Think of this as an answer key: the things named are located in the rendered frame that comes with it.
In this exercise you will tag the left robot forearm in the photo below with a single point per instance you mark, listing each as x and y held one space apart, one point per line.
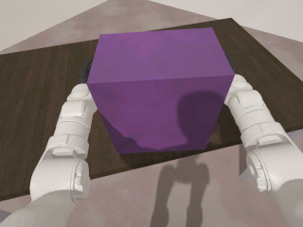
70 139

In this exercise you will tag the left robot upper arm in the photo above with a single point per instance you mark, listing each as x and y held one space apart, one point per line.
58 185

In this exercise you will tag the carton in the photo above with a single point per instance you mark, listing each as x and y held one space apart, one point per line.
160 90

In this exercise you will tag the right robot upper arm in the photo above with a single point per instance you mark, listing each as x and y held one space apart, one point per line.
278 172

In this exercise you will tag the left robot hand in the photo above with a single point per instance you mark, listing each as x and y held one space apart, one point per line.
85 70

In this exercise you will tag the right robot hand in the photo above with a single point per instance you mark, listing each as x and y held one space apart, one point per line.
231 61

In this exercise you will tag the right robot forearm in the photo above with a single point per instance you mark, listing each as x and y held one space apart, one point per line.
257 126

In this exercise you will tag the table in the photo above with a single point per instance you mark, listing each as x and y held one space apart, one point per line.
35 83

